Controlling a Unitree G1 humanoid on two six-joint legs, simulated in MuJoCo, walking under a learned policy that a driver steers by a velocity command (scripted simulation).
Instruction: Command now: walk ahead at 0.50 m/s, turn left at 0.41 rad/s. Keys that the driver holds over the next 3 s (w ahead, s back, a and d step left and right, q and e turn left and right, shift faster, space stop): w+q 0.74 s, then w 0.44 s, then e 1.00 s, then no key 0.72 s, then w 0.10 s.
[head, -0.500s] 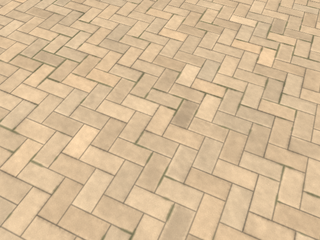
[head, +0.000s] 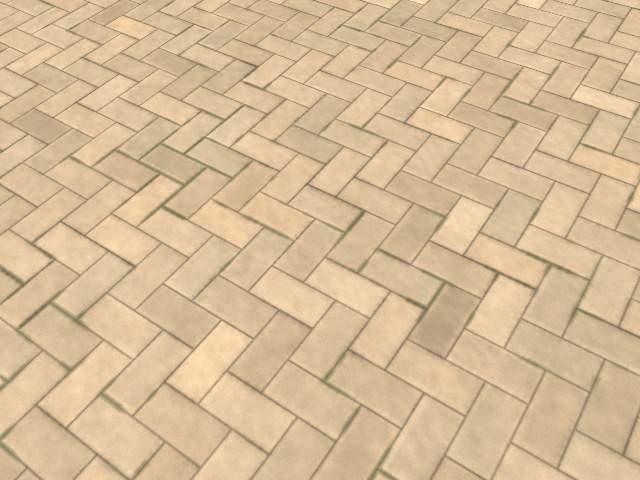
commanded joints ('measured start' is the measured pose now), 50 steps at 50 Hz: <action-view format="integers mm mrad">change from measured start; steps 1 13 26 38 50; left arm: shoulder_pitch -4 -89 -351 -8 -55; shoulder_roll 111 147 97 356 141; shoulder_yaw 18 28 12 70 28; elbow -37 -127 -247 -226 -123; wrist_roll -2 6 24 47 -2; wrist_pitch -17 7 62 20 -13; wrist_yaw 9 -2 -22 18 -18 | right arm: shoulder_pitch -117 238 196 287 -31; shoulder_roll -10 -258 -162 -60 -66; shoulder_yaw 11 -81 -52 -25 4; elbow -90 -40 -33 -133 -157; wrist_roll -2 15 26 47 -16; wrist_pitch -12 -6 -42 -58 -15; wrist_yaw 10 -31 -39 -39 6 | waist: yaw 5 -158 -74 27 -17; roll -102 28 9 -382 -140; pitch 77 -277 20 -336 18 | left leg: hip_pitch -4 975 537 103 20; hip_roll -4 259 11 -249 -38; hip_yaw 60 -691 -253 -111 -38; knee -132 -596 -690 252 -2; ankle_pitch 92 -167 188 -505 -103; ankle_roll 3 420 211 53 -11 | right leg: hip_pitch -57 -737 -663 276 -118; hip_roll -269 -46 -153 -520 -281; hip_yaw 52 195 169 905 266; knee -86 1275 602 73 -70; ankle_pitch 396 -282 160 -200 236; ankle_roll -53 61 144 -117 -106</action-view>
